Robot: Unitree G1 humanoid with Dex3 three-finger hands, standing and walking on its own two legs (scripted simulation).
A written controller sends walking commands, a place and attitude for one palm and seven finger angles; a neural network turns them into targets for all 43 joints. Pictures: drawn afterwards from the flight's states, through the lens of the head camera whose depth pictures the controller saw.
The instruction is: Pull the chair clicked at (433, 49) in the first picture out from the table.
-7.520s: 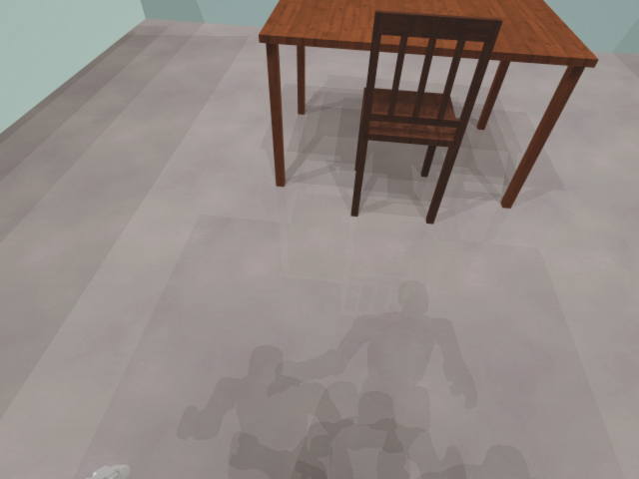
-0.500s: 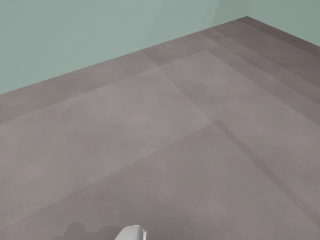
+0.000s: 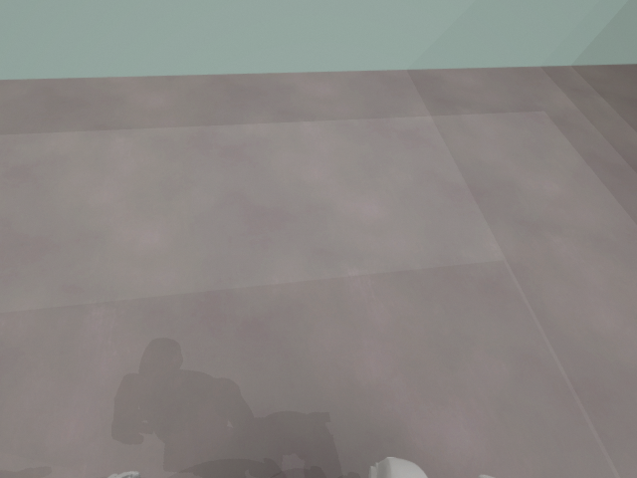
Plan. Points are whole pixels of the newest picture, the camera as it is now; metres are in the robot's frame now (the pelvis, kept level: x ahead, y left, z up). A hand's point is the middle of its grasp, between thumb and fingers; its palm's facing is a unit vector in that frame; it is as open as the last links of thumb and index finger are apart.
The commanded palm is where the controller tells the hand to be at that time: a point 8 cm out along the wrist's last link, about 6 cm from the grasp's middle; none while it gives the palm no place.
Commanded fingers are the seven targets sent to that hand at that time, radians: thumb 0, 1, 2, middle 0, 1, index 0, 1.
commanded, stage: turn to face it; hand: left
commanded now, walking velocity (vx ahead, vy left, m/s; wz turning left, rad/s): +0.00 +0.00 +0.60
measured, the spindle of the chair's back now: out of the picture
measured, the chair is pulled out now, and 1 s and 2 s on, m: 0.00 0.00 0.00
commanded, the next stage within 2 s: none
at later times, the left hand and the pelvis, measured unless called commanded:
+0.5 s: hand out of the picture +0.04 +0.16 -0.14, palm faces +0.30 -0.91 -0.27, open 7.4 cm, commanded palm none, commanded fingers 0.00 0.90 0.90 -0.20 -0.30 -0.20 -0.30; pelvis +0.01 -0.05 +0.00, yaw +19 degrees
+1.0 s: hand out of the picture -0.05 +0.23 -0.16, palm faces +0.59 -0.77 -0.25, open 7.4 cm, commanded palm none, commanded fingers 0.00 0.90 0.90 -0.20 -0.30 -0.20 -0.30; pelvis -0.01 -0.01 +0.00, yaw +36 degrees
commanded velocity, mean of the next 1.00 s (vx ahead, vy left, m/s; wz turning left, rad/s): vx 0.00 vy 0.00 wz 0.60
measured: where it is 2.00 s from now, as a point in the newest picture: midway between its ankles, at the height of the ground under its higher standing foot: outside the picture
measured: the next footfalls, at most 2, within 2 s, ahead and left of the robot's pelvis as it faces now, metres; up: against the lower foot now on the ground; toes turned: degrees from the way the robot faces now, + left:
right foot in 0.22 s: +0.06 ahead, -0.15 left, +0.00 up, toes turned +5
left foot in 0.68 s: -0.01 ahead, +0.10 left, +0.00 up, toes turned +32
